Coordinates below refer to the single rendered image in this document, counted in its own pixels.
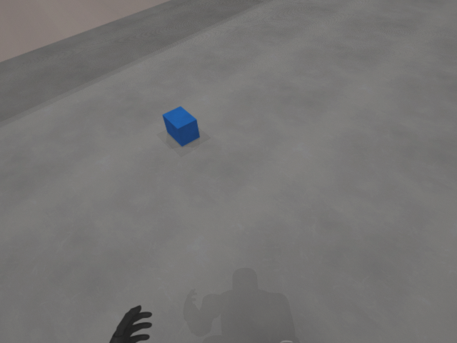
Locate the robot left hand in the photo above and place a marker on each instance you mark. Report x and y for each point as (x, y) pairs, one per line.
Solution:
(126, 328)

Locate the carton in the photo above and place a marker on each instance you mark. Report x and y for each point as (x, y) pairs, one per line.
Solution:
(181, 126)

